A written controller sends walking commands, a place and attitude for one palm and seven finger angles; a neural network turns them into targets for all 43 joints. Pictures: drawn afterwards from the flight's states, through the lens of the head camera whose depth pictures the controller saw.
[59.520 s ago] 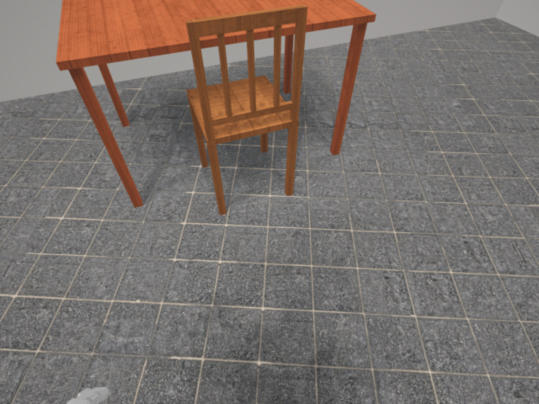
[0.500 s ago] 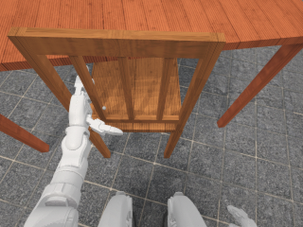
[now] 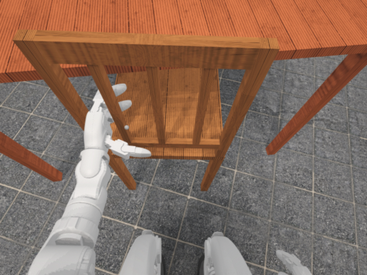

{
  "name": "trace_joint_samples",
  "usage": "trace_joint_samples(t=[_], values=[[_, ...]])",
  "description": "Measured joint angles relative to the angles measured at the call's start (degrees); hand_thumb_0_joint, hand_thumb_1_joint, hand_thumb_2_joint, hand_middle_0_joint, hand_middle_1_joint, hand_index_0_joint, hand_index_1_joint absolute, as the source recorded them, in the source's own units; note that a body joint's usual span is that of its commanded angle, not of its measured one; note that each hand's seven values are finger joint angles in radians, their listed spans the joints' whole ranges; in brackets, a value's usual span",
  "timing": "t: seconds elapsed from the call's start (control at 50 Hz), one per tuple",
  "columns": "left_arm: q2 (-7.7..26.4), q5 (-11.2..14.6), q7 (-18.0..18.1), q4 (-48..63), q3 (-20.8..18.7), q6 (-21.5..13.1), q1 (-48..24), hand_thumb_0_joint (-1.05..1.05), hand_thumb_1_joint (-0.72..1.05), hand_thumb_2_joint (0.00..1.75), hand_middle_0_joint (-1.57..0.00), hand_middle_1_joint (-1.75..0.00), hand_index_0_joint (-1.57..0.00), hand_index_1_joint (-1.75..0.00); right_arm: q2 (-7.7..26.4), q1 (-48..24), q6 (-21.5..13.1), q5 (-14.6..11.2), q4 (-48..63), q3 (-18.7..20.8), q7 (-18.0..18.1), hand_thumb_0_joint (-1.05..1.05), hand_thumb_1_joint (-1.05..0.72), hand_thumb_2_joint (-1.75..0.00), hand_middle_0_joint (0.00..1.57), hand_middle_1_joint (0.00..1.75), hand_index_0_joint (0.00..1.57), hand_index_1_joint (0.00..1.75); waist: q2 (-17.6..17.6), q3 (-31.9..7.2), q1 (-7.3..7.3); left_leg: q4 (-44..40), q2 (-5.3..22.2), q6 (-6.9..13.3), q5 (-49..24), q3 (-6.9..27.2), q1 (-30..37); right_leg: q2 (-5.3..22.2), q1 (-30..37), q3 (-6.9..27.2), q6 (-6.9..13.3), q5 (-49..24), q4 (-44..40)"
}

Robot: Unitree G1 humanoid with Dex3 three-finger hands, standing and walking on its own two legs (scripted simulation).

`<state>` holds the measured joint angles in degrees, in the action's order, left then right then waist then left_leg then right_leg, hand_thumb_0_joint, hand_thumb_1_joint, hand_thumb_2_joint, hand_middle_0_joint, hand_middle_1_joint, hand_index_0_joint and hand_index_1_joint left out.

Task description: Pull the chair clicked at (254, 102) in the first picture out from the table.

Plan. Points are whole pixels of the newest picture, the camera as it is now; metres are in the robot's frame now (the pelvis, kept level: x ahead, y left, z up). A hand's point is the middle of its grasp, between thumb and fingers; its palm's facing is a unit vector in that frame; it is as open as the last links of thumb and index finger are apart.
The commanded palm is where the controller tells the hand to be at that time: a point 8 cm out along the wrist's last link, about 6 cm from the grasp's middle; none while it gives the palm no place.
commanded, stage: hook a spindle and tug to test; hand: left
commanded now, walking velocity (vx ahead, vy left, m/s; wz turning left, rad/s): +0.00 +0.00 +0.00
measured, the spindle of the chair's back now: (158, 111) +0.46 +0.06 +0.03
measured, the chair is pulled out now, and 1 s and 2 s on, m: -0.08 -0.05 0.05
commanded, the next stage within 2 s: step backward, pulling the chair out in 1.06 s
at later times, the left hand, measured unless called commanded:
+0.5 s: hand (131, 126) +0.43 +0.12 +0.02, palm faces -0.03 -1.00 -0.03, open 5.1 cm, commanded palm +0.40 +0.16 +0.02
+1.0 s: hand (130, 138) +0.40 +0.12 +0.02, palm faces -0.04 -1.00 -0.01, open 5.0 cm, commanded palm +0.36 +0.17 +0.02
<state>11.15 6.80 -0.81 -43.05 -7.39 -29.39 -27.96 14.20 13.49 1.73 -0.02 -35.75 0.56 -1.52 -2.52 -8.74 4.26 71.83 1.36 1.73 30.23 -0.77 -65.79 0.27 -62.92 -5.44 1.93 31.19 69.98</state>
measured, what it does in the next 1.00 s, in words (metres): stands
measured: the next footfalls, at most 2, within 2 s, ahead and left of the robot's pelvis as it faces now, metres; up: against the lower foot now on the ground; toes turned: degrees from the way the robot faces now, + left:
none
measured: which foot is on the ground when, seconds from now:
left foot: down 0.00-1.00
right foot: down 0.00-1.00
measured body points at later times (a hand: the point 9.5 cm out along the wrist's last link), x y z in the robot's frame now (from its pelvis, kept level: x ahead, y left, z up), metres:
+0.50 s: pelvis +0.00 +0.01 +0.00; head +0.13 +0.02 +0.43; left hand +0.42 +0.17 +0.02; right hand +0.10 -0.25 -0.13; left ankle +0.03 +0.10 -0.63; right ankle +0.02 -0.11 -0.63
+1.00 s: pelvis +0.02 +0.01 +0.01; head +0.14 +0.01 +0.44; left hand +0.39 +0.17 +0.02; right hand +0.12 -0.25 -0.11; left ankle +0.03 +0.10 -0.63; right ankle +0.02 -0.11 -0.63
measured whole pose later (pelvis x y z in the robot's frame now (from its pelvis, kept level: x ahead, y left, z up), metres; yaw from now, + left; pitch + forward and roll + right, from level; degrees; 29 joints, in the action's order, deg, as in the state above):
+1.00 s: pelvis +0.02 +0.01 +0.01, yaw -1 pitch +24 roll -2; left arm 8.8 6.8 -0.8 -30.3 -5.0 -27.9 -15.3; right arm 13.4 13.3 2.7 0.0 -32.6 0.6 -2.3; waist -2.0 -8.9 4.6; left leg 70.0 1.8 2.3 31.5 -2.5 -62.5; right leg -0.4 -60.4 -3.5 1.2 31.7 68.1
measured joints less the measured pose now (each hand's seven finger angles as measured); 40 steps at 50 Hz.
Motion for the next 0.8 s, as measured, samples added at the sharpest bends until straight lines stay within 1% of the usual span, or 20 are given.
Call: trace_joint_samples(t=[0.12,0.22,0.32,0.42,0.5,0.54,0.7,0.8], values=[[-0.5,-0.01,0.66,0.57,1.23,0.03,0.4,-0.01,-0.2,0.43,-0.37,-1.14,-0.33,-1.14,0.11,0.32,0.12,-0.01,-0.08,0.28,-0.22,0.01,-0.91,-0.9,0.21,0.3,0.2,0.3,-0.18,0.05,-0.16,-0.27,-0.13,0.14,0.02,0.03,0.31,0.09,0.43,-0.01,-0.17,-0.04,-0.42],[-1.1,-0.84,1.05,-0.06,1.62,-0.47,-0.14,-0.01,0.04,0.54,-0.43,-1.32,-0.39,-1.31,0.1,0.21,0.36,0.16,-0.3,0.22,-0.28,0.01,-0.91,-0.9,0.21,0.3,0.2,0.3,-0.04,-0.14,-0.16,-0.13,-0.26,0.3,0.12,0.02,0.13,0.21,0.3,0.01,-0.32,0.06,-0.33],[-1.15,-1.2,1.05,-0.02,1.27,-0.47,-0.23,-0.01,0.31,0.65,-0.47,-1.4,-0.43,-1.4,-0.1,-0.16,0.73,0.25,0.04,0.14,-0.34,0.01,-0.91,-0.9,0.21,0.3,0.2,0.3,0.07,-0.18,0.18,0.06,-0.16,0.4,0.26,-0.15,0.01,0.11,0.14,0.19,-0.42,0.07,-0.22],[-1.05,-1.47,0.99,-0.68,0.98,-0.5,-0.74,0.0,0.58,0.77,-0.48,-1.43,-0.45,-1.43,-0.24,-0.27,0.97,0.22,0.43,-0.12,-0.33,0.01,-0.91,-0.9,0.21,0.3,0.2,0.3,0.19,-0.16,0.36,0.11,-0.12,0.52,0.29,-0.29,-0.04,0.08,0.05,0.34,-0.54,0.01,-0.2],[-0.68,-1.84,0.41,-1.68,0.56,-0.15,-1.53,0.0,0.74,0.84,-0.49,-1.44,-0.47,-1.44,-0.31,-0.42,1.04,0.25,0.6,-0.39,-0.27,0.01,-0.91,-0.9,0.21,0.3,0.21,0.3,0.26,-0.14,0.72,0.37,-0.04,0.58,0.34,-0.33,-0.44,0.0,-0.36,0.39,-0.59,-0.02,-0.03],[-0.77,-1.44,0.24,-1.1,0.35,-0.09,-1.12,0.01,0.76,0.85,-0.49,-1.44,-0.47,-1.44,-0.35,-0.37,1.1,0.23,0.83,-0.41,-0.28,0.01,-0.91,-0.9,0.21,0.3,0.21,0.3,0.25,-0.13,0.85,0.37,0.04,0.61,0.39,-0.48,-0.47,-0.08,-0.46,0.55,-0.63,-0.06,-0.05],[-1.04,-1.01,0.58,2.06,0.02,0.96,1.61,0.01,0.77,0.83,-0.46,-1.45,-0.46,-1.44,-0.56,0.14,1.45,0.13,1.6,-0.42,-0.58,0.01,-0.91,-0.9,0.21,0.3,0.2,0.3,0.28,-0.15,1.12,-0.31,0.32,0.75,0.61,-1.22,0.49,-0.38,0.07,1.32,-0.81,-0.12,-0.59],[-1.29,-0.66,0.43,5.19,0.34,1.41,4.68,0.01,0.77,0.82,-0.46,-1.45,-0.46,-1.44,-0.69,0.46,1.5,0.04,2.18,-0.37,-0.72,0.01,-0.91,-0.9,0.21,0.3,0.21,0.3,0.37,-0.25,1.11,-0.91,0.48,0.72,0.83,-1.54,1.39,-0.57,0.76,1.68,-0.84,-0.03,-1.11]])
